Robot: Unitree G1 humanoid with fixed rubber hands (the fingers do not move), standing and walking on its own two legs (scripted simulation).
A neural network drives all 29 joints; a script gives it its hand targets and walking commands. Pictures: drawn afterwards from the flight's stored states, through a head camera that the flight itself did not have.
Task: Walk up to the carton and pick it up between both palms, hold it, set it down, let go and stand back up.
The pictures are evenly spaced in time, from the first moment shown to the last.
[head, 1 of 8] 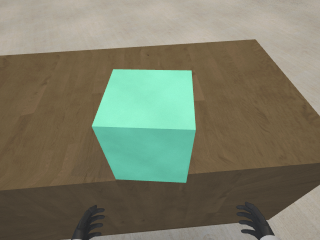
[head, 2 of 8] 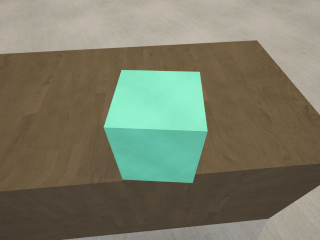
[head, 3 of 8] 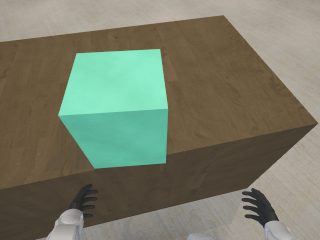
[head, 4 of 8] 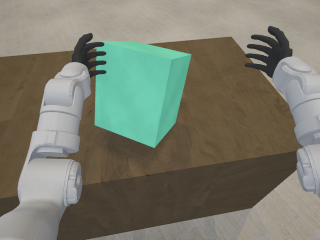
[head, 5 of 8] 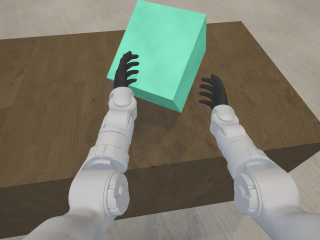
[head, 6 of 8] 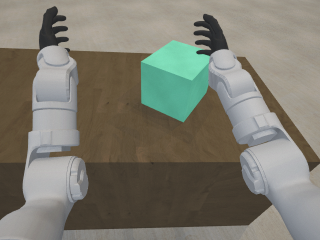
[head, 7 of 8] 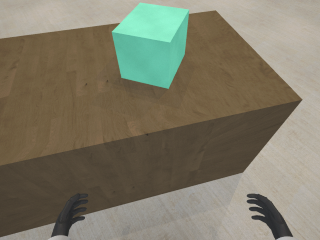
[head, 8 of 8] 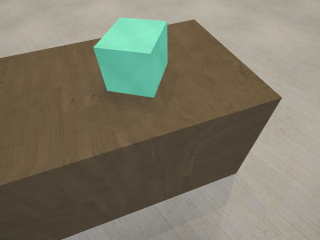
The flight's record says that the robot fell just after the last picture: no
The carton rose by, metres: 0.03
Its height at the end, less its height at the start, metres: -0.03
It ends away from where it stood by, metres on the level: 0.30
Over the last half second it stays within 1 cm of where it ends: yes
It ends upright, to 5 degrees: no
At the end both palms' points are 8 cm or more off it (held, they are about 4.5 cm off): yes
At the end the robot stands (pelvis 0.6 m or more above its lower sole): yes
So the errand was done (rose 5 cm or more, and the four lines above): no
